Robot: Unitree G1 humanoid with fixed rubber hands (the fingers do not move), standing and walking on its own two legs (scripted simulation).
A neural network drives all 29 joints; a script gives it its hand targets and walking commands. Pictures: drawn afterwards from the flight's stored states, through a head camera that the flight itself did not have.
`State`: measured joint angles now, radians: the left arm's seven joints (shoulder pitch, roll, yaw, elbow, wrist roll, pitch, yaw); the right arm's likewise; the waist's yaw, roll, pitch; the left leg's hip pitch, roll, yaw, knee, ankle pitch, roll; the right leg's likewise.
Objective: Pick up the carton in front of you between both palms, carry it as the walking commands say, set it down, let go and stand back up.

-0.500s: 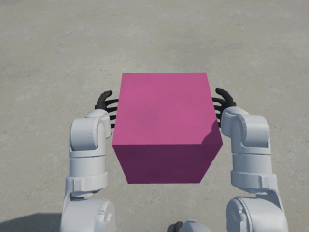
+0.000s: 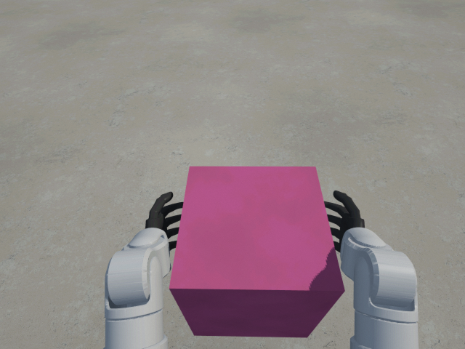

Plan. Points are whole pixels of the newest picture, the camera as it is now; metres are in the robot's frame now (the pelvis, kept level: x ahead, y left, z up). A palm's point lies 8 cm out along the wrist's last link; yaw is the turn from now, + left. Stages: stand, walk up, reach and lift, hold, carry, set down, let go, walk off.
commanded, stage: carry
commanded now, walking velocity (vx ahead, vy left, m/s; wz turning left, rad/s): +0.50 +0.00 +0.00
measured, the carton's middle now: (251, 256) +0.28 +0.00 +0.02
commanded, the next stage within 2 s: none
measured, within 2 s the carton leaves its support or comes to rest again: neither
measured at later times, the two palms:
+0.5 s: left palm (193, 128) +0.55 +0.13 +0.10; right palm (327, 130) +0.54 -0.17 +0.10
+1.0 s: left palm (201, 70) +0.86 +0.15 +0.09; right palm (299, 66) +0.86 -0.15 +0.10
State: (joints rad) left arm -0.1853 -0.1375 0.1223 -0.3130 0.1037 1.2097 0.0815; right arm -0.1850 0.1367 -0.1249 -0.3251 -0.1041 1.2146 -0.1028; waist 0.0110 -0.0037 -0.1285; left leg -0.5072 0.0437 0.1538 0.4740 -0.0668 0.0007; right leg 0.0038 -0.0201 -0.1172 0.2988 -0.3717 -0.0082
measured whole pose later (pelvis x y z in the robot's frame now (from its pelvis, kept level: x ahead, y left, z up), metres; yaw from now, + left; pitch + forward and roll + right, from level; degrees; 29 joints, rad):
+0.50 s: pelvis +0.29 -0.01 -0.01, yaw -1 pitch +3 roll +0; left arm -0.13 -0.13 0.11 -0.35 0.12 1.25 0.08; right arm -0.15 0.13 -0.09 -0.32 -0.11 1.23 -0.09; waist -0.02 0.00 -0.18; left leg 0.04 0.04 0.18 0.32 -0.40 -0.02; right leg -0.49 -0.08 -0.19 0.46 -0.09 -0.01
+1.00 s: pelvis +0.60 +0.00 -0.01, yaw -1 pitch +3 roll +0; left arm -0.14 -0.13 0.10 -0.38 0.11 1.23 0.08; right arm -0.15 0.13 -0.10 -0.37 -0.11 1.23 -0.09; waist 0.00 -0.03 -0.14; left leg -0.46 0.06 0.23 0.48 -0.06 0.05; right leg 0.00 -0.10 -0.19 0.48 -0.48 0.05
